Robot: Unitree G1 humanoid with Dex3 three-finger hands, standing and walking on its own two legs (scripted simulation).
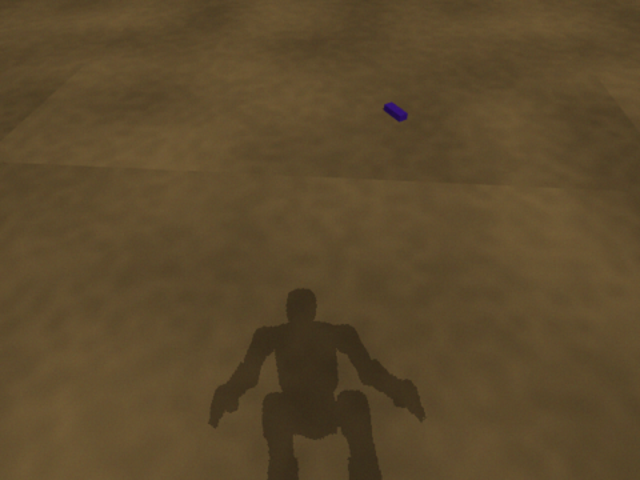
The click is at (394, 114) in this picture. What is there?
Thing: flat box
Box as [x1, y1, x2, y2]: [384, 102, 407, 121]
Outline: 384,104 384,110 398,121 406,118 407,113 392,102
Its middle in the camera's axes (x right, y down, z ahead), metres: +0.44 -0.74 +2.31
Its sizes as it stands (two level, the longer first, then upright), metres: 0.151 0.055 0.038
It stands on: the floor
